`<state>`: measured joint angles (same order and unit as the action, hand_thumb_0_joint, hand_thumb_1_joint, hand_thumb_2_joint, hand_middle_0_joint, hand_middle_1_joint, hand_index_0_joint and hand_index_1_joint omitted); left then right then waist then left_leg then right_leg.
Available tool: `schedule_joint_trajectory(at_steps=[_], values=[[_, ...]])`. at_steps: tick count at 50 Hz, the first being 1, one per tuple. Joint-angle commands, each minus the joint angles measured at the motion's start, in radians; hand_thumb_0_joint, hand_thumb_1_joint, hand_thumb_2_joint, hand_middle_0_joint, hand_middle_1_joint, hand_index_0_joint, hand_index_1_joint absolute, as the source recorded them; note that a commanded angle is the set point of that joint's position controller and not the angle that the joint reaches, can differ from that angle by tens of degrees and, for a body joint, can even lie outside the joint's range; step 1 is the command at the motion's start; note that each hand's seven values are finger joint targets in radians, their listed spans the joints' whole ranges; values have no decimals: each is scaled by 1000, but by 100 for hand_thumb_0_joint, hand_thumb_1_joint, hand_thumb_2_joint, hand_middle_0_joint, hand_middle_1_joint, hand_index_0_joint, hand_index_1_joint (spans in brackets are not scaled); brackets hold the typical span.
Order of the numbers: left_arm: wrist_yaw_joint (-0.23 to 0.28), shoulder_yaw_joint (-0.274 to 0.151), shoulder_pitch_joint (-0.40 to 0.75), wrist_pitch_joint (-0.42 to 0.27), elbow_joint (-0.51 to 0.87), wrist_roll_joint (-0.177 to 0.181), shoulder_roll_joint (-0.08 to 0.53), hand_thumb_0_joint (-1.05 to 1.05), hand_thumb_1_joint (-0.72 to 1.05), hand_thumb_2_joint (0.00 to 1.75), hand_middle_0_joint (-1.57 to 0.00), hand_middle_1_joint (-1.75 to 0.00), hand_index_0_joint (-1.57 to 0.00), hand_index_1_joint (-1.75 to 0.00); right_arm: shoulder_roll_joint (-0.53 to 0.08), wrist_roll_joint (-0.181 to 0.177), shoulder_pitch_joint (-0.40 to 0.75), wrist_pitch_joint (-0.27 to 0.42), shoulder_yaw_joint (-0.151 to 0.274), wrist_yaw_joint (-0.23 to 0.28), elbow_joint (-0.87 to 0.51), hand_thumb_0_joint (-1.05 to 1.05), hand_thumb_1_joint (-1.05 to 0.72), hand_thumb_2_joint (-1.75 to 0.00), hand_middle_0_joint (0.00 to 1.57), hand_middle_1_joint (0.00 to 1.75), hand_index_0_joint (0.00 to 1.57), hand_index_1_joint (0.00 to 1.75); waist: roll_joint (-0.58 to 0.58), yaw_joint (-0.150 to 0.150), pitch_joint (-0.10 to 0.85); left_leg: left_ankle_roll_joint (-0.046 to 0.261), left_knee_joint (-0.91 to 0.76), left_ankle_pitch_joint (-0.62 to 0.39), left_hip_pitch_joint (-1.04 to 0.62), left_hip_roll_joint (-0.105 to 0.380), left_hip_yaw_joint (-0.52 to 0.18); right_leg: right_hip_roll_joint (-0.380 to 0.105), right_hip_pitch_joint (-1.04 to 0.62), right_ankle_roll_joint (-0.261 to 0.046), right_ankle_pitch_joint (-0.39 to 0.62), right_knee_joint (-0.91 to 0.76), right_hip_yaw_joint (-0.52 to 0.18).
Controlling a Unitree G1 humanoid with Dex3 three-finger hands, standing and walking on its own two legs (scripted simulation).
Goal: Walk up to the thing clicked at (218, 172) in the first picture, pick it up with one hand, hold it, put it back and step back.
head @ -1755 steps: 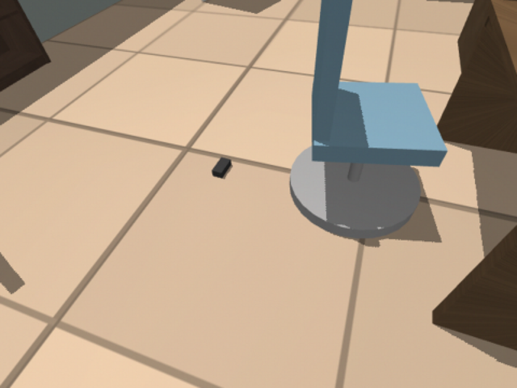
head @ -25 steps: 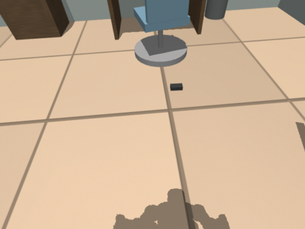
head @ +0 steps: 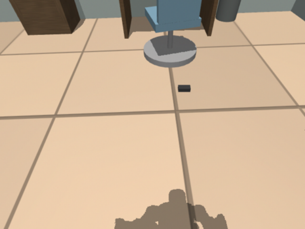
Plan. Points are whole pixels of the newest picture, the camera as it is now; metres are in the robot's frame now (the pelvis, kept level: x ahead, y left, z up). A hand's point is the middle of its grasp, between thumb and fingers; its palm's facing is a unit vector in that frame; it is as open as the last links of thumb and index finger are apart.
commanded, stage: stand
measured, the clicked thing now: (184, 88) +1.48 -0.27 -0.76
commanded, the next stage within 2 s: walk up in 2.00 s
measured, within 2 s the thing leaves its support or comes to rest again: neither
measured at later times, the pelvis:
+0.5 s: pelvis +0.00 +0.01 +0.00, yaw +0 degrees
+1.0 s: pelvis +0.00 +0.01 +0.00, yaw +0 degrees
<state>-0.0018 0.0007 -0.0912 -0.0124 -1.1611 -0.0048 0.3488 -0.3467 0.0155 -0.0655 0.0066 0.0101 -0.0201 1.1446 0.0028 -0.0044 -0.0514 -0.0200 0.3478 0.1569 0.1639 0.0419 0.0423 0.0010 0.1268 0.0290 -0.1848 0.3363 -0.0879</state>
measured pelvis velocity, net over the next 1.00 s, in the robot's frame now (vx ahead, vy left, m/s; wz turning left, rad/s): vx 0.00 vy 0.01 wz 0.01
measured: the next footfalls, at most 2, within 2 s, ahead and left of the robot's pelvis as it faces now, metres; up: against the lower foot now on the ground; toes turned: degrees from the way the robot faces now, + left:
none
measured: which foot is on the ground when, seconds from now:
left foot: down 0.00-1.00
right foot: down 0.00-1.00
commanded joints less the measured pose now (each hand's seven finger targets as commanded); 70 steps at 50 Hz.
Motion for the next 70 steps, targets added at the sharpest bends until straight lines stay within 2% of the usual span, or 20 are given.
schedule_joint_trajectory(at_steps=[1,2,4,8,10,14,17,19,21,23,30,33,37,42,45,49,51,58,60,70], values=[[13,-44,43,-27,62,-2,215,0,90,90,-20,-30,-20,-30,-218,-6,36,25,40,19,-58,0,-90,-90,20,30,20,30,-13,-12,113,36,-44,-100,-91,106,-92,-112,10,-37,186,-50,-55],[12,-42,36,-28,63,-3,212,0,90,90,-20,-30,-20,-30,-220,-5,36,26,41,20,-57,0,-90,-90,20,30,20,30,-7,-10,116,35,-40,-113,-101,106,-91,-112,15,-35,190,-48,-52],[12,-42,36,-23,63,-2,210,0,90,90,-20,-30,-20,-30,-218,-4,38,25,40,21,-57,0,-90,-90,20,30,20,30,2,-7,96,34,-55,-59,-83,106,-93,-110,21,-36,146,-54,-52],[13,-42,28,-23,66,-5,210,0,90,90,-20,-30,-20,-30,-220,-4,44,25,42,20,-60,0,-90,-90,20,30,20,30,3,-4,98,36,-55,-83,-87,107,-95,-112,18,-35,156,-53,-47],[13,-42,19,-21,62,-5,211,0,90,90,-20,-30,-20,-30,-219,-5,36,23,42,20,-56,0,-90,-90,20,30,20,30,4,-6,67,35,-70,-7,-68,101,-100,-110,35,-36,101,-65,-50],[11,-41,12,-19,61,-6,201,0,90,90,-20,-30,-20,-30,-225,-4,41,22,46,18,-61,0,-90,-90,20,30,20,30,16,-3,64,38,-91,42,-56,104,-113,-105,33,-38,72,-60,-41],[11,-41,14,-22,70,-7,208,0,90,90,-20,-30,-20,-30,-221,-6,42,25,46,18,-62,0,-90,-90,20,30,20,30,-2,-3,82,38,-65,-39,-88,102,-104,-112,38,-41,110,-63,-47],[10,-41,13,-22,72,-6,208,0,90,90,-20,-30,-20,-30,-218,-5,34,25,44,18,-58,0,-90,-90,20,30,20,30,6,-5,80,38,-70,-31,-78,103,-107,-113,28,-40,111,-62,-46],[11,-44,26,-22,78,-3,217,0,90,90,-20,-30,-20,-30,-224,-13,18,25,40,19,-64,0,-90,-90,20,30,20,30,-10,-8,94,36,-52,-75,-88,92,-93,-114,10,-35,168,-61,-48],[12,-42,24,-21,77,-2,217,0,90,90,-20,-30,-20,-30,-225,-14,21,24,40,20,-64,0,-90,-90,20,30,20,30,-12,-5,98,37,-49,-84,-91,93,-93,-114,8,-32,172,-60,-44],[11,-38,24,-17,73,-1,210,0,90,90,-20,-30,-20,-30,-225,-13,12,23,33,20,-66,0,-90,-90,20,30,20,30,-11,-6,89,39,-50,-76,-86,90,-93,-113,6,-28,164,-66,-40],[10,-36,20,-13,69,-1,210,0,90,90,-20,-30,-20,-30,-223,-11,11,20,31,20,-65,0,-90,-90,20,30,20,30,-10,-2,54,35,-65,-6,-59,87,-97,-108,25,-30,94,-72,-39],[9,-37,21,-12,73,-1,214,0,90,90,-20,-30,-20,-30,-228,-10,9,21,32,22,-65,0,-90,-90,20,30,20,30,-7,-2,66,37,-61,-20,-65,88,-97,-109,22,-34,103,-72,-40],[8,-35,10,-14,72,-2,212,0,90,90,-20,-30,-20,-30,-235,-12,10,21,32,20,-66,0,-90,-90,20,30,20,30,1,1,56,38,-68,10,-53,88,-104,-104,24,-31,82,-73,-38],[7,-35,15,-13,75,-4,213,0,90,90,-20,-30,-20,-30,-234,-12,4,22,32,20,-67,0,-90,-90,20,30,20,30,0,-3,59,39,-67,10,-58,89,-105,-105,25,-34,73,-70,-36],[7,-35,22,-12,83,-2,207,0,90,90,-20,-30,-20,-30,-234,-10,1,23,32,22,-68,0,-90,-90,20,30,20,30,8,-5,74,40,-63,-37,-66,88,-98,-107,8,-32,119,-65,-36],[8,-35,12,-12,80,-2,211,0,90,90,-20,-30,-20,-30,-233,-10,0,23,31,22,-68,0,-90,-90,20,30,20,30,7,-1,70,38,-68,-26,-65,88,-101,-104,12,-32,97,-58,-33],[11,-32,-2,-12,79,-3,217,0,90,90,-20,-30,-20,-30,-234,-12,2,22,31,22,-70,0,-90,-90,20,30,20,30,-3,0,85,43,-47,-111,-86,91,-101,-110,3,-27,148,-55,-28],[12,-33,10,-13,81,-2,221,0,90,90,-20,-30,-20,-30,-238,-12,-5,21,33,22,-69,0,-90,-90,20,30,20,30,-15,-7,82,41,-44,-105,-82,87,-98,-113,-2,-28,154,-59,-31],[12,-29,-8,-11,84,-1,214,0,90,90,-20,-30,-20,-30,-238,-11,2,20,33,22,-70,0,-90,-90,20,30,20,30,-1,0,65,43,-54,-58,-70,88,-105,-114,7,-30,115,-67,-31]])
